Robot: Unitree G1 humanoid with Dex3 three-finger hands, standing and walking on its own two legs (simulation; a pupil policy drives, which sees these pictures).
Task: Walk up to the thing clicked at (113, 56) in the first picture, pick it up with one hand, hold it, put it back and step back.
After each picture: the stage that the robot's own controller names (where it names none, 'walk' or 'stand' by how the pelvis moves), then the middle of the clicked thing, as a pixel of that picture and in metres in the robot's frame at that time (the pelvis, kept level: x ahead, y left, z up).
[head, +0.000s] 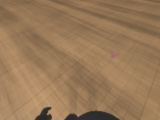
stand; (113, 55) +1.36 -0.45 -0.72
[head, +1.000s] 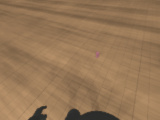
walk; (97, 54) +1.30 -0.02 -0.70
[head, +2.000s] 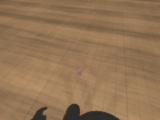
walk; (79, 72) +0.81 +0.23 -0.71
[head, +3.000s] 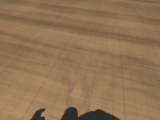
walk; (70, 88) +0.47 +0.25 -0.70
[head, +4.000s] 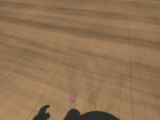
stand; (72, 99) +0.33 +0.23 -0.70
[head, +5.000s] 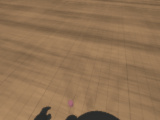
stand; (70, 103) +0.31 +0.22 -0.73
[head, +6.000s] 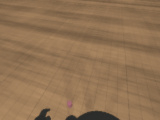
stand; (69, 104) +0.30 +0.23 -0.73
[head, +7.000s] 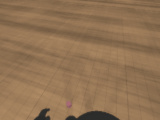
stand; (69, 104) +0.30 +0.24 -0.73
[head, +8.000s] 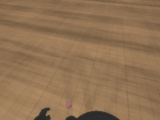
stand; (69, 104) +0.29 +0.24 -0.73
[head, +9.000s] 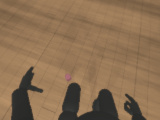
go down; (68, 77) +0.35 +0.23 -0.50
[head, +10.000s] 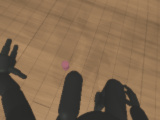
go down; (65, 65) +0.39 +0.25 -0.32
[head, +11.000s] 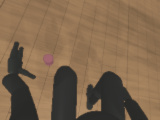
close in; (48, 60) +0.37 +0.28 -0.24
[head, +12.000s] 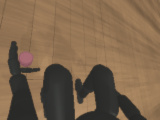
close; (26, 59) +0.37 +0.29 -0.22
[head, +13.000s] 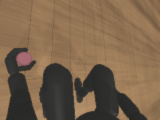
lift; (24, 60) +0.36 +0.29 -0.22
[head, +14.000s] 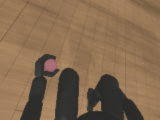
lift; (50, 66) +0.31 +0.28 -0.10
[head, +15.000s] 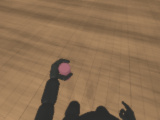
lift; (65, 72) +0.32 +0.18 +0.05
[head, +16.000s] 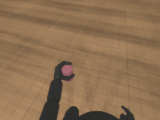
hold; (68, 73) +0.33 +0.17 +0.02
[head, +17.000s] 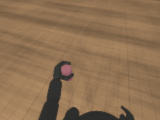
hold; (67, 73) +0.33 +0.18 +0.02
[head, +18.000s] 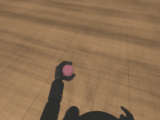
crouch; (68, 73) +0.33 +0.17 +0.02
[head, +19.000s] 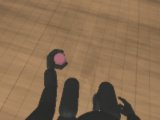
crouch; (61, 61) +0.39 +0.22 -0.07
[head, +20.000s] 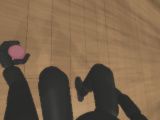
lower; (18, 54) +0.39 +0.31 -0.22
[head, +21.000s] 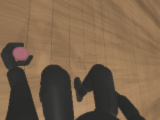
lower; (21, 55) +0.38 +0.31 -0.22
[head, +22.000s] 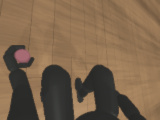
lower; (23, 58) +0.37 +0.31 -0.22
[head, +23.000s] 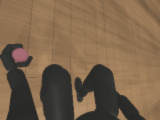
lower; (21, 56) +0.37 +0.31 -0.22
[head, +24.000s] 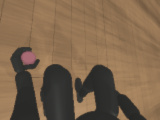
loosen; (29, 59) +0.36 +0.28 -0.22
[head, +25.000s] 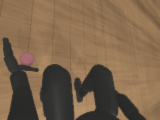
withdraw; (27, 60) +0.36 +0.29 -0.23
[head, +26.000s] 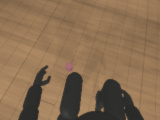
walk; (69, 67) +0.40 +0.23 -0.36
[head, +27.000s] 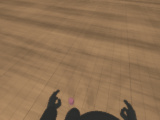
stand; (71, 101) +0.32 +0.20 -0.66
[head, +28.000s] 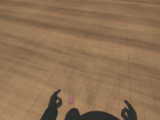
stand; (71, 100) +0.33 +0.21 -0.67
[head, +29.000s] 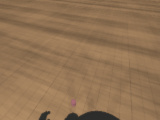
stand; (73, 102) +0.35 +0.19 -0.72
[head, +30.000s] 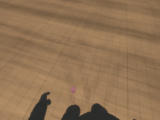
walk; (73, 89) +0.38 +0.17 -0.71
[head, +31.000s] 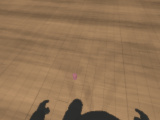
walk; (74, 76) +0.59 +0.25 -0.69
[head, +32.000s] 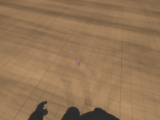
stand; (78, 63) +0.92 +0.23 -0.70
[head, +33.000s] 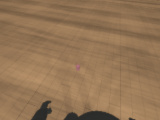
stand; (78, 67) +0.92 +0.23 -0.72
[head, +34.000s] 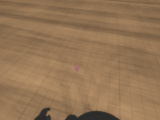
stand; (76, 68) +0.92 +0.25 -0.73
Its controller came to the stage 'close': yes
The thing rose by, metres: 0.73
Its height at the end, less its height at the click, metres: +0.00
